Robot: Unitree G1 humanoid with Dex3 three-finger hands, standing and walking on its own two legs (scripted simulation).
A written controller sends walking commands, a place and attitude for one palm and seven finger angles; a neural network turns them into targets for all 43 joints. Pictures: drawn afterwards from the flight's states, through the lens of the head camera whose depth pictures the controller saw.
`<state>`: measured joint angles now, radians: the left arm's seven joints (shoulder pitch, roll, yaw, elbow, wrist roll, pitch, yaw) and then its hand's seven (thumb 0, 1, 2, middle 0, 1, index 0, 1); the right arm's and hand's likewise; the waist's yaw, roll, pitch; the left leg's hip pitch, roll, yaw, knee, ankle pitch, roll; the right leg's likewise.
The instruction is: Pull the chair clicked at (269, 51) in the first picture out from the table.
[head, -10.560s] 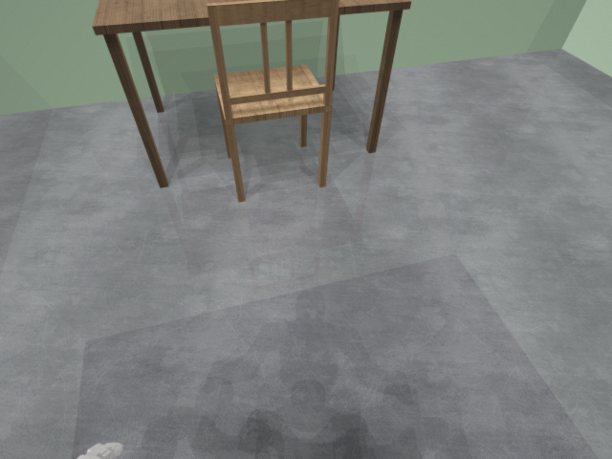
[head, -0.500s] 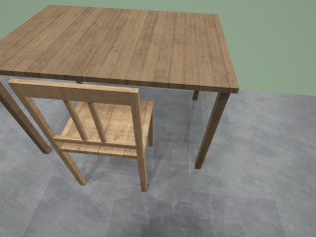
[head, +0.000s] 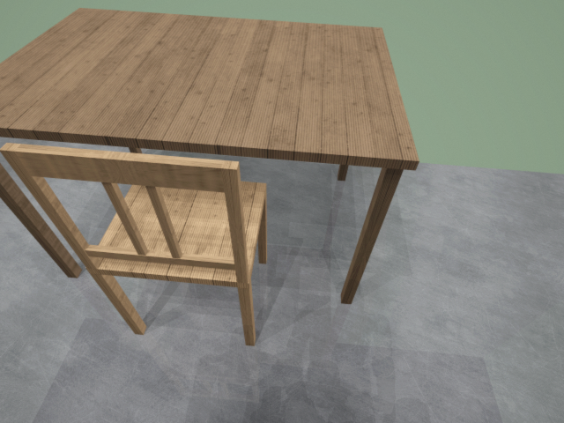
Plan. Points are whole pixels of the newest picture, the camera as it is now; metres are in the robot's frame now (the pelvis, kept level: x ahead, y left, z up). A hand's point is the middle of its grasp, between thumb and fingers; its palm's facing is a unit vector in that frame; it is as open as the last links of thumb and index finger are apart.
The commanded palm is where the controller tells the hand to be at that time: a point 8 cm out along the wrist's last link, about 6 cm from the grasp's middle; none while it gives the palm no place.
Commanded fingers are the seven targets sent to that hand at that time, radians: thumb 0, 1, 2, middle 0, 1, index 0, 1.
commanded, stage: look again from close up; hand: left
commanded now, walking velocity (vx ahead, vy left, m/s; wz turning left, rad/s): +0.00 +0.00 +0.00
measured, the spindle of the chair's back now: (127, 220) +0.53 +0.37 -0.11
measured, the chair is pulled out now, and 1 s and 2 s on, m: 0.00 0.00 0.00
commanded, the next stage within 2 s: shuffle to correct the standing spot in 0.14 s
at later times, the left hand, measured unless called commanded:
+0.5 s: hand out of the picture -0.02 +0.16 -0.18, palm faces +0.02 -0.99 -0.17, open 7.4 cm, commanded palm none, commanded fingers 0.00 0.90 0.90 -0.20 -0.30 -0.20 -0.30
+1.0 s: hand out of the picture +0.06 +0.17 -0.18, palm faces +0.02 -0.97 -0.24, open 7.3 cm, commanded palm none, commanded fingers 0.00 0.90 0.90 -0.20 -0.30 -0.20 -0.30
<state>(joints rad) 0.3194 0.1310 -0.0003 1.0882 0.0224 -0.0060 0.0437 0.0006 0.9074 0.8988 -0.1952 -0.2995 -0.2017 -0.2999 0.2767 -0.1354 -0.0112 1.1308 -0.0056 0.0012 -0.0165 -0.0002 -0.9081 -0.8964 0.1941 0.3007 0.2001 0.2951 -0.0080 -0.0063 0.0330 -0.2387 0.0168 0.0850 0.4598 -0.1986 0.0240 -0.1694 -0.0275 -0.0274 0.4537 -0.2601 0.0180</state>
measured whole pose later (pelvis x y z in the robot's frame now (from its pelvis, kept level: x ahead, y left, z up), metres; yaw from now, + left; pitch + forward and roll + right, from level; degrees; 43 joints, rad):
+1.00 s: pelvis +0.05 -0.01 -0.01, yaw -1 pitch +1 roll +0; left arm 0.29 0.15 0.03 1.02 0.03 -0.01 0.06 0.01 0.92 0.90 -0.20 -0.30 -0.20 -0.30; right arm 0.19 -0.18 -0.05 1.01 0.00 0.01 -0.03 0.00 -0.92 -0.90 0.19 0.30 0.20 0.30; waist 0.01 0.00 0.06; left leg -0.27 0.04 0.09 0.60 -0.32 0.00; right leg -0.18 -0.02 -0.03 0.53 -0.38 0.00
